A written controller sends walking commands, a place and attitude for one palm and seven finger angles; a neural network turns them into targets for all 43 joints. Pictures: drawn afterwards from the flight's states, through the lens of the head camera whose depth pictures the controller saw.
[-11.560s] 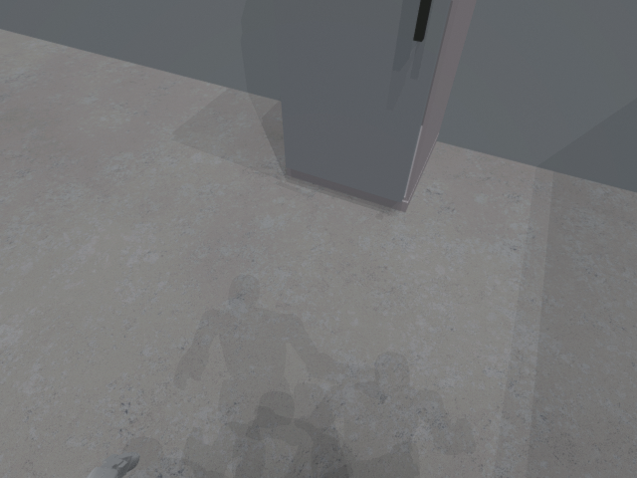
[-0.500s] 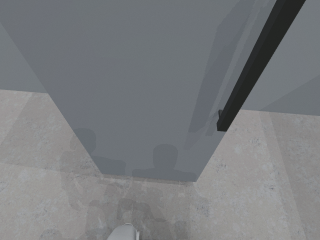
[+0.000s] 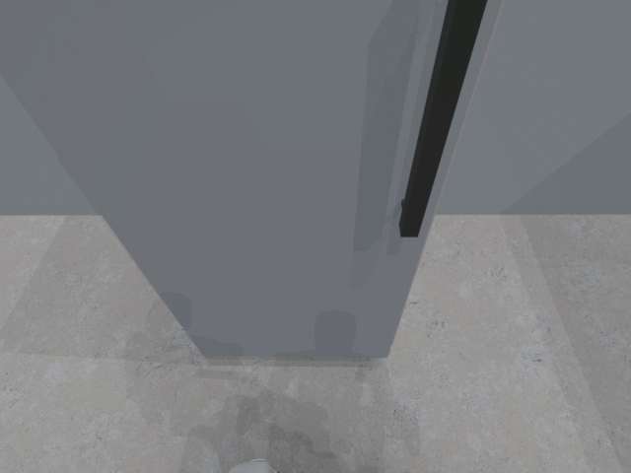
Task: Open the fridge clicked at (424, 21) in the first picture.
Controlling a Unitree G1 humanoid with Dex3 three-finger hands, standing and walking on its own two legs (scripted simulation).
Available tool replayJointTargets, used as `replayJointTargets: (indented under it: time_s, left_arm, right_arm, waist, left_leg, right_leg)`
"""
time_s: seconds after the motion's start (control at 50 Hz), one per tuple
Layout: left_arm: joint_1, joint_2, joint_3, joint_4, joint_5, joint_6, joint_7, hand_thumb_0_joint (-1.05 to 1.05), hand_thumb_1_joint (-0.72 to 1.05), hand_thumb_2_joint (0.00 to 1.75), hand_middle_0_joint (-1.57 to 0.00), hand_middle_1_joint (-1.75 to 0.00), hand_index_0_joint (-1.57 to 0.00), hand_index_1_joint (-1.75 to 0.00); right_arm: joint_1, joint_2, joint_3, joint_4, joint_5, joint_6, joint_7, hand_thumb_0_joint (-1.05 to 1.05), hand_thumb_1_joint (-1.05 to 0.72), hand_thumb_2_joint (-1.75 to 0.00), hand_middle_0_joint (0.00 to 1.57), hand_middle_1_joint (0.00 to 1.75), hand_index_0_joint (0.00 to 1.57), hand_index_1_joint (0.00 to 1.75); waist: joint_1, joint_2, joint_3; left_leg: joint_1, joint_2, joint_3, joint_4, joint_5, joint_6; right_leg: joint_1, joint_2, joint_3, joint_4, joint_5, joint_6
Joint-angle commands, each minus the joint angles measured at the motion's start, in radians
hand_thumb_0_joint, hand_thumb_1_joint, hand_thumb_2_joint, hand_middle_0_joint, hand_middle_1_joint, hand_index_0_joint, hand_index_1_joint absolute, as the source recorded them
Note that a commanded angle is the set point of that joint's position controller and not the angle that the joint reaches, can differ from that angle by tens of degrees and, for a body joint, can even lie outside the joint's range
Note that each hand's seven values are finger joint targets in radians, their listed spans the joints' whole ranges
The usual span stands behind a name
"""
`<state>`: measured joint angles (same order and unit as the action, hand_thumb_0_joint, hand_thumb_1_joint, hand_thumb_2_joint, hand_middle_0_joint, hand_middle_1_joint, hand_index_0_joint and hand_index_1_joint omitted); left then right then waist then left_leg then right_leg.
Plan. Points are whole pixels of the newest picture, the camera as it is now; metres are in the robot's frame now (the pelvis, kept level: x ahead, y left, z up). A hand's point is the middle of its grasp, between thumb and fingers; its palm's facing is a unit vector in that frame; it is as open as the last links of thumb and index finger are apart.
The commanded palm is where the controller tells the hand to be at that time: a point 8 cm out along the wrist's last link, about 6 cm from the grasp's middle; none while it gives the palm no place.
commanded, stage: come to a stop and stand still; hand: right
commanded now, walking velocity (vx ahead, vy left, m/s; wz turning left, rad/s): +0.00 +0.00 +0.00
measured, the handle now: (432, 111) +0.47 -0.12 +0.21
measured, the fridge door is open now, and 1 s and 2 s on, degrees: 0 0 0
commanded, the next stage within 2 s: look again from close up in 0.68 s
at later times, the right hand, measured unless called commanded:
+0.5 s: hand out of the picture -0.02 -0.19 -0.16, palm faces +0.00 +0.98 -0.18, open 7.3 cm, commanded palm none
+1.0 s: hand out of the picture -0.03 -0.20 -0.16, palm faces +0.00 +0.98 -0.20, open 7.3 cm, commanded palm none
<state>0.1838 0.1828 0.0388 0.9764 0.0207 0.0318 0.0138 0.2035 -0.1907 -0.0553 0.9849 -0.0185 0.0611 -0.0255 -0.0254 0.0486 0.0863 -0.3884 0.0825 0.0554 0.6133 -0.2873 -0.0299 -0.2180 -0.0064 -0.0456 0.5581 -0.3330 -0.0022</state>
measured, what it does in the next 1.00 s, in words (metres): steps on the spot: left foot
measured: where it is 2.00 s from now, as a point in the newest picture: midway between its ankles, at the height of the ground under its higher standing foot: outside the picture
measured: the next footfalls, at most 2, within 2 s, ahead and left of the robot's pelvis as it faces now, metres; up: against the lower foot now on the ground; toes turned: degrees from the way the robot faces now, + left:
left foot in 0.20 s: +0.01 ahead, +0.11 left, +0.00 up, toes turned +4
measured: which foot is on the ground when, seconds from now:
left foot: up 0.00-0.18, down 0.20-1.00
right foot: down 0.00-1.00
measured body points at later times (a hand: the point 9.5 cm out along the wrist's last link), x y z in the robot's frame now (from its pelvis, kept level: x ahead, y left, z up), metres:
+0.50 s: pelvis -0.03 -0.02 +0.01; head -0.02 -0.03 +0.46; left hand -0.04 +0.20 -0.14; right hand -0.02 -0.24 -0.15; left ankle -0.03 +0.11 -0.73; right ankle -0.02 -0.11 -0.73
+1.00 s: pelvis -0.02 -0.04 +0.01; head -0.02 -0.02 +0.46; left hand -0.03 +0.18 -0.16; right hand -0.03 -0.25 -0.15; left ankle -0.03 +0.10 -0.73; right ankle -0.02 -0.11 -0.73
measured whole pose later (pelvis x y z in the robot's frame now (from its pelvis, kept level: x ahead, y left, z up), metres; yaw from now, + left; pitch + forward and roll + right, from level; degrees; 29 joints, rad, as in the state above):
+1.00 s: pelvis -0.02 -0.04 +0.01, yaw +1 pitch -1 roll +0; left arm 0.32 0.17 -0.01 1.07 0.02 -0.02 0.02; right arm 0.32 -0.12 0.02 1.11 -0.01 -0.02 -0.04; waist 0.00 -0.04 0.00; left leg -0.22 0.05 0.03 0.51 -0.28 -0.03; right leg -0.23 0.03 -0.08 0.52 -0.28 -0.06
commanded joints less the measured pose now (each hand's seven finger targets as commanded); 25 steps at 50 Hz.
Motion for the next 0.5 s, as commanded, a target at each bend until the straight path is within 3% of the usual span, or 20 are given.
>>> replayJointTargets:
  time_s: [0.0,0.04,0.1,0.14,0.18,0.2,0.22,0.24,0.26,0.3,0.36,0.4,0.48]
  left_arm:
    - [-0.035,0.139,0.015,-0.055,0.011,-0.019,0.014,0.0,0.9,0.9,-0.2,-0.3,-0.2,-0.3]
    - [-0.015,0.13,0.011,-0.044,0.008,-0.023,0.019,0.0,0.9,0.9,-0.2,-0.3,-0.2,-0.3]
    - [0.06,0.129,0.012,-0.004,0.003,-0.03,0.023,0.0,0.9,0.9,-0.2,-0.3,-0.2,-0.3]
    - [0.098,0.117,0.01,0.019,-0.008,-0.038,0.025,0.0,0.9,0.9,-0.2,-0.3,-0.2,-0.3]
    - [0.114,0.077,0.002,0.024,-0.02,-0.043,0.021,0.0,0.9,0.9,-0.2,-0.3,-0.2,-0.3]
    - [0.114,0.069,-0.001,0.028,-0.019,-0.043,0.018,0.0,0.9,0.9,-0.2,-0.3,-0.2,-0.3]
    - [0.111,0.062,-0.002,0.039,-0.016,-0.041,0.016,0.0,0.9,0.9,-0.2,-0.3,-0.2,-0.3]
    - [0.109,0.071,-0.005,0.052,-0.012,-0.037,0.018,0.0,0.9,0.9,-0.2,-0.3,-0.2,-0.3]
    - [0.111,0.078,-0.004,0.06,-0.011,-0.037,0.019,0.0,0.9,0.9,-0.2,-0.3,-0.2,-0.3]
    - [0.114,0.08,-0.01,0.077,-0.011,-0.037,0.016,0.0,0.9,0.9,-0.2,-0.3,-0.2,-0.3]
    - [0.113,0.07,-0.017,0.099,-0.008,-0.034,0.013,0.0,0.9,0.9,-0.2,-0.3,-0.2,-0.3]
    - [0.119,0.071,-0.018,0.106,-0.006,-0.033,0.013,0.0,0.9,0.9,-0.2,-0.3,-0.2,-0.3]
    - [0.136,0.064,-0.017,0.117,-0.005,-0.034,0.013,0.0,0.9,0.9,-0.2,-0.3,-0.2,-0.3]
  right_arm:
    - [0.013,-0.068,-0.016,-0.045,-0.013,-0.011,-0.002,0.0,-0.9,-0.9,0.2,0.3,0.2,0.3]
    - [0.06,-0.05,-0.005,-0.017,-0.011,-0.02,0.003,0.0,-0.9,-0.9,0.2,0.3,0.2,0.3]
    - [0.076,-0.03,0.013,0.003,-0.004,-0.042,0.003,0.0,-0.9,-0.9,0.2,0.3,0.2,0.3]
    - [0.116,-0.045,0.016,0.032,-0.001,-0.061,0.0,0.0,-0.9,-0.9,0.2,0.3,0.2,0.3]
    - [0.137,-0.092,0.016,0.055,0.0,-0.074,-0.012,0.0,-0.9,-0.9,0.2,0.3,0.2,0.3]
    - [0.123,-0.098,0.02,0.058,0.002,-0.073,-0.012,0.0,-0.9,-0.9,0.2,0.3,0.2,0.3]
    - [0.123,-0.089,0.022,0.068,0.0,-0.071,-0.013,0.0,-0.9,-0.9,0.2,0.3,0.2,0.3]
    - [0.125,-0.084,0.024,0.075,0.001,-0.075,-0.014,0.0,-0.9,-0.9,0.2,0.3,0.2,0.3]
    - [0.117,-0.07,0.03,0.078,0.003,-0.074,-0.014,0.0,-0.9,-0.9,0.2,0.3,0.2,0.3]
    - [0.1,-0.062,0.035,0.078,0.004,-0.066,-0.012,0.0,-0.9,-0.9,0.2,0.3,0.2,0.3]
    - [0.109,-0.06,0.035,0.092,0.002,-0.06,-0.011,0.0,-0.9,-0.9,0.2,0.3,0.2,0.3]
    - [0.118,-0.058,0.034,0.098,0.001,-0.057,-0.01,0.0,-0.9,-0.9,0.2,0.3,0.2,0.3]
    - [0.139,-0.053,0.035,0.109,0.002,-0.059,-0.011,0.0,-0.9,-0.9,0.2,0.3,0.2,0.3]
  waist:
    - [0.0,-0.288,0.001]
    - [-0.004,-0.217,-0.005]
    - [0.012,-0.159,-0.076]
    - [0.009,-0.108,-0.124]
    - [0.028,0.002,-0.156]
    - [0.035,-0.023,-0.128]
    - [0.031,-0.026,-0.12]
    - [0.032,0.061,-0.137]
    - [0.034,0.078,-0.119]
    - [0.033,0.042,-0.054]
    - [0.026,-0.021,0.017]
    - [0.023,-0.047,0.038]
    - [0.019,-0.065,0.02]
  left_leg:
    - [0.08,-0.028,-0.047,0.228,-0.134,0.005]
    - [0.058,-0.039,-0.044,0.211,-0.114,0.011]
    - [0.069,-0.037,-0.01,-0.023,-0.074,-0.003]
    - [0.179,-0.026,-0.028,-0.238,0.139,-0.001]
    - [0.281,0.079,-0.142,-0.225,0.414,0.045]
    - [0.258,0.103,-0.122,-0.221,0.395,0.053]
    - [0.259,0.084,-0.111,-0.199,0.426,0.053]
    - [0.25,0.065,-0.113,-0.199,0.403,0.053]
    - [0.222,0.063,-0.106,-0.217,0.34,0.049]
    - [0.173,0.042,-0.103,-0.259,0.137,0.035]
    - [0.15,0.031,-0.107,-0.287,0.024,0.032]
    - [0.149,0.024,-0.106,-0.289,0.001,0.032]
    - [0.168,0.025,-0.101,-0.287,0.015,0.033]
  right_leg:
    - [-0.209,-0.246,0.22,-0.38,-0.001,-0.127]
    - [-0.133,-0.221,0.171,-0.321,0.151,-0.129]
    - [0.075,-0.195,0.144,-0.233,0.389,-0.124]
    - [0.128,-0.159,0.118,-0.141,0.518,-0.08]
    - [0.052,-0.105,0.069,-0.116,0.374,-0.024]
    - [0.049,-0.095,0.067,-0.157,0.299,-0.015]
    - [0.057,-0.094,0.07,-0.158,0.368,-0.016]
    - [0.082,-0.105,0.06,-0.148,0.358,-0.009]
    - [0.096,-0.107,0.063,-0.168,0.32,-0.011]
    - [0.069,-0.109,0.077,-0.221,0.211,-0.016]
    - [0.012,-0.103,0.087,-0.269,0.074,-0.015]
    - [-0.021,-0.103,0.101,-0.298,-0.002,-0.017]
    - [-0.034,-0.103,0.105,-0.306,-0.02,-0.018]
